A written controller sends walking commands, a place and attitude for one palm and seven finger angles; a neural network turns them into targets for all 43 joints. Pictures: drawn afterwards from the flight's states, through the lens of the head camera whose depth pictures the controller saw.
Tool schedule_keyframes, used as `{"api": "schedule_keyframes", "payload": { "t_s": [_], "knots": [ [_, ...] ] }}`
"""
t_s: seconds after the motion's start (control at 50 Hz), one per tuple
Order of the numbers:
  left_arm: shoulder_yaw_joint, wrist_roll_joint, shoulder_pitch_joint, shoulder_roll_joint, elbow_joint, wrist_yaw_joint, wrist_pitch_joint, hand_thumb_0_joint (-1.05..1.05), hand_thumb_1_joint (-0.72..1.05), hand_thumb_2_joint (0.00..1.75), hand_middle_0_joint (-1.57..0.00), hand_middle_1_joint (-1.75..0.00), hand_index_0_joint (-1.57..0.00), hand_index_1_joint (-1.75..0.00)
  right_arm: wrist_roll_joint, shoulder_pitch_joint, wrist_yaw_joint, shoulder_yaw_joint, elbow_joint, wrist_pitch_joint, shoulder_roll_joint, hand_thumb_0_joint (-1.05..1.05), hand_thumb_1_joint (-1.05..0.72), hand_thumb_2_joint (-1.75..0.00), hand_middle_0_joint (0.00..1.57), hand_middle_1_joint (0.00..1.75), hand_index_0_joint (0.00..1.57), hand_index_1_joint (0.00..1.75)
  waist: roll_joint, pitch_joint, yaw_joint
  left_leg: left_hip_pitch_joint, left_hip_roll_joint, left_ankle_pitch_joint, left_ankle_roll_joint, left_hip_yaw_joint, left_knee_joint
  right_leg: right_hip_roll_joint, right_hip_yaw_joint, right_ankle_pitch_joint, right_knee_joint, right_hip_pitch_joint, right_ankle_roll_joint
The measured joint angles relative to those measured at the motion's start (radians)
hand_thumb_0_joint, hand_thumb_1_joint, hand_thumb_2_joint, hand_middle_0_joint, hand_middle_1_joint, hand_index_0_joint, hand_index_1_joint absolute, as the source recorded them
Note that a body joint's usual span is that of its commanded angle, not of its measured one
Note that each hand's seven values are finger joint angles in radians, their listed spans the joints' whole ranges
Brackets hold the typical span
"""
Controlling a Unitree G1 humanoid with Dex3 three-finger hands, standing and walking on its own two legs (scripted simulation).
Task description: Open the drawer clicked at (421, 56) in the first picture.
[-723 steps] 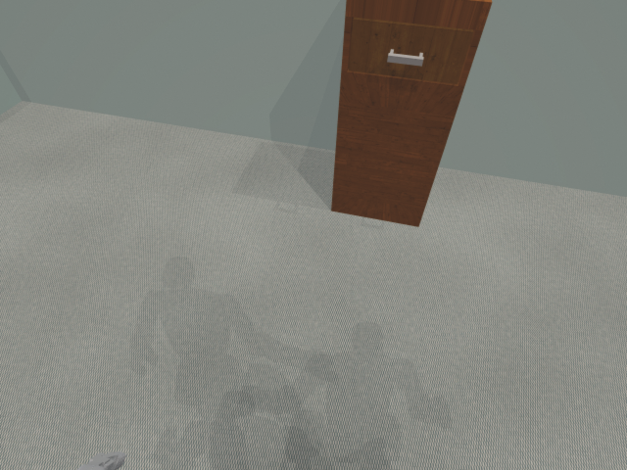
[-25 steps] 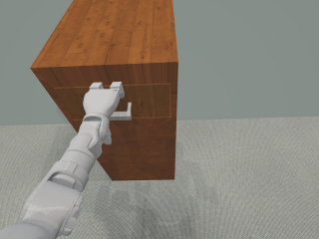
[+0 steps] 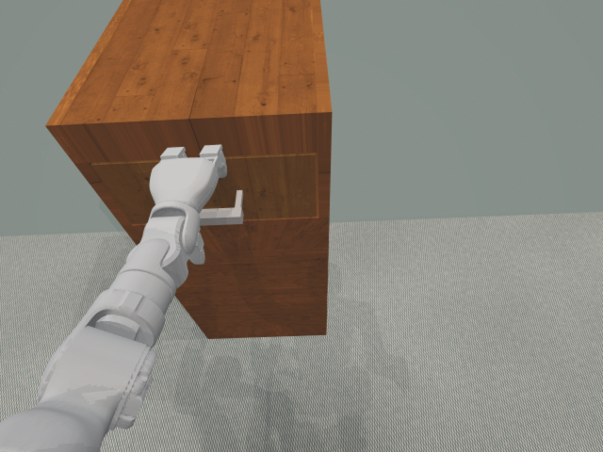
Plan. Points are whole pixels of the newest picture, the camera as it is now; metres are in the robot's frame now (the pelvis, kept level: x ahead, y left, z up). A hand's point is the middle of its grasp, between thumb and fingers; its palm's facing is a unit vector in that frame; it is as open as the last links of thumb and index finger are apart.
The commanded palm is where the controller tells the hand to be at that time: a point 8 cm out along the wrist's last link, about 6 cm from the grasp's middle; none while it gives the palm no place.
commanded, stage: move the hooked fingers above the handle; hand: left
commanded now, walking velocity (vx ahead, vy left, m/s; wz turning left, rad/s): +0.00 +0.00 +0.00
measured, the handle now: (212, 207) +0.50 +0.15 -0.01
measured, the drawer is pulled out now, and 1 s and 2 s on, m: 0.00 0.00 0.00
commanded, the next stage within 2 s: lower the fingers behind the handle in 0.46 s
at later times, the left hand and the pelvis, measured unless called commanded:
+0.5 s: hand (197, 208) +0.46 +0.16 +0.04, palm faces -0.03 -0.02 -1.00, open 13.7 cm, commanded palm +0.43 +0.17 +0.10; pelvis +0.00 +0.01 +0.00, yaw +0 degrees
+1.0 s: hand (200, 225) +0.45 +0.16 +0.01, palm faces -0.03 -0.02 -1.00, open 13.8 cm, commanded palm +0.43 +0.17 +0.07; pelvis +0.00 +0.01 -0.01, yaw +1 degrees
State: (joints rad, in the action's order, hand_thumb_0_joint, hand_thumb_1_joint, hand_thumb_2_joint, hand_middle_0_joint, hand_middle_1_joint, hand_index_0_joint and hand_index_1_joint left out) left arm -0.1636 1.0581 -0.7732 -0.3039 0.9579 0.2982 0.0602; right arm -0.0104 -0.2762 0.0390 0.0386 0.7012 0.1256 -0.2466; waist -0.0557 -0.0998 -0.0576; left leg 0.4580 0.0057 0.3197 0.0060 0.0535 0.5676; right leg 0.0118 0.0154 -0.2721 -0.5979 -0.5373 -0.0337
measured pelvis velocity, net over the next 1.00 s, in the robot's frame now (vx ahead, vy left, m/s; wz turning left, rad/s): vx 0.00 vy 0.01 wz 0.01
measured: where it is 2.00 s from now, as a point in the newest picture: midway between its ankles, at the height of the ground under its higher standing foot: outside the picture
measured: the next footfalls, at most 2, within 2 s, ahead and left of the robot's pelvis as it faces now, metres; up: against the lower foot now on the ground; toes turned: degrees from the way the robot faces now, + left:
none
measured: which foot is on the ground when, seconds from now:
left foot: down 0.00-1.00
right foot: down 0.00-1.00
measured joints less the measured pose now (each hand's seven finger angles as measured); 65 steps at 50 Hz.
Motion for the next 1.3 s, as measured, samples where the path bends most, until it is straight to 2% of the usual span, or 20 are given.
{"api": "schedule_keyframes", "payload": {
  "t_s": [0.06,0.12,0.22,0.32,0.46,0.56,0.72,0.86,1.0,1.18,1.3],
  "knots": [
    [0.001,-0.003,0.009,-0.012,0.004,-0.021,-0.003,0.0,-0.49,0.3,-0.33,-1.21,-0.32,-1.21,-0.001,-0.008,0.002,0.002,-0.005,-0.001,-0.002,0.01,-0.91,-0.9,0.2,0.3,0.2,0.3,0.002,0.001,-0.004,0.002,0.001,0.001,0.001,0.001,0.002,0.001,-0.001,0.001,0.0,-0.002,0.001],
    [-0.003,-0.005,0.03,-0.018,-0.016,-0.028,-0.03,0.0,-0.49,0.3,-0.33,-1.21,-0.32,-1.21,0.002,-0.021,0.001,0.012,-0.013,-0.009,-0.003,0.01,-0.91,-0.9,0.2,0.3,0.2,0.3,0.002,0.004,-0.002,0.01,0.0,0.003,0.002,-0.001,0.009,-0.001,0.001,0.0,-0.003,-0.007,0.001],
    [-0.009,0.008,0.047,-0.011,-0.041,0.01,-0.074,0.0,-0.49,0.3,-0.32,-1.2,-0.32,-1.2,0.007,-0.026,-0.004,0.023,-0.001,-0.019,-0.005,0.01,-0.91,-0.9,0.2,0.3,0.2,0.3,0.004,0.005,0.002,0.025,-0.003,0.011,0.005,-0.007,0.026,-0.005,0.006,-0.006,-0.014,-0.016,0.004],
    [-0.007,0.016,0.014,-0.009,-0.016,0.047,-0.043,0.0,-0.49,0.3,-0.33,-1.2,-0.32,-1.2,0.01,-0.013,-0.012,0.023,0.012,-0.018,-0.002,0.01,-0.91,-0.9,0.2,0.3,0.2,0.3,0.003,0.001,-0.001,0.038,-0.005,0.013,0.007,-0.007,0.034,-0.006,0.006,-0.007,-0.018,-0.028,0.006],
    [-0.021,-0.003,-0.004,0.015,0.007,0.016,0.004,0.0,-0.49,0.3,-0.35,-1.22,-0.34,-1.22,0.006,-0.007,-0.018,0.014,0.008,-0.004,0.006,0.01,-0.91,-0.9,0.2,0.3,0.2,0.3,-0.003,-0.008,0.002,0.02,-0.008,0.01,0.011,-0.002,0.018,-0.008,0.0,-0.003,-0.005,-0.012,0.01],
    [-0.019,-0.002,0.018,0.022,-0.015,0.0,-0.018,0.0,-0.49,0.3,-0.33,-1.21,-0.33,-1.21,0.007,-0.005,-0.016,0.009,-0.007,-0.005,0.012,0.01,-0.91,-0.9,0.2,0.3,0.2,0.3,-0.003,-0.009,0.004,0.009,-0.008,0.011,0.012,0.001,0.015,-0.007,-0.003,-0.005,-0.004,-0.003,0.011],
    [-0.01,0.016,0.043,0.021,-0.021,0.034,-0.024,0.0,-0.49,0.3,-0.32,-1.2,-0.32,-1.2,0.011,0.003,-0.018,0.012,-0.01,-0.01,0.012,0.01,-0.91,-0.9,0.2,0.3,0.2,0.3,0.003,-0.008,0.01,0.02,-0.006,0.015,0.009,0.001,0.025,-0.006,-0.003,-0.009,-0.014,-0.015,0.009],
    [-0.024,0.013,0.052,0.023,-0.013,0.041,-0.023,0.0,-0.49,0.3,-0.32,-1.2,-0.32,-1.2,0.014,0.004,-0.018,0.021,-0.002,-0.012,0.006,0.01,-0.91,-0.9,0.2,0.3,0.2,0.3,0.004,-0.006,0.011,0.039,-0.005,0.02,0.007,-0.009,0.042,-0.006,0.007,-0.014,-0.024,-0.027,0.007],
    [-0.015,0.026,0.044,0.022,0.012,0.07,-0.039,0.0,-0.49,0.3,-0.32,-1.2,-0.32,-1.2,0.018,0.003,-0.016,0.022,0.004,-0.018,0.005,0.01,-0.91,-0.9,0.2,0.3,0.2,0.3,0.008,-0.009,0.0,0.07,-0.003,0.028,0.005,-0.011,0.066,-0.005,0.01,-0.02,-0.045,-0.057,0.004],
    [0.017,0.031,0.024,0.009,0.062,0.092,-0.027,0.0,-0.49,0.3,-0.32,-1.2,-0.32,-1.2,0.02,-0.01,-0.015,0.02,0.009,-0.023,0.009,0.01,-0.91,-0.9,0.2,0.3,0.2,0.3,0.007,-0.015,-0.018,0.117,0.003,0.039,0.005,-0.007,0.096,0.0,0.006,-0.026,-0.071,-0.104,0.003],
    [0.011,0.035,0.026,0.01,0.06,0.11,-0.032,0.0,-0.49,0.3,-0.32,-1.21,-0.32,-1.2,0.022,-0.033,-0.02,0.027,0.017,-0.025,0.009,0.01,-0.91,-0.9,0.2,0.3,0.2,0.3,0.004,-0.027,-0.014,0.141,0.003,0.047,0.005,-0.008,0.117,0.0,0.007,-0.032,-0.087,-0.126,0.004]
  ]
}}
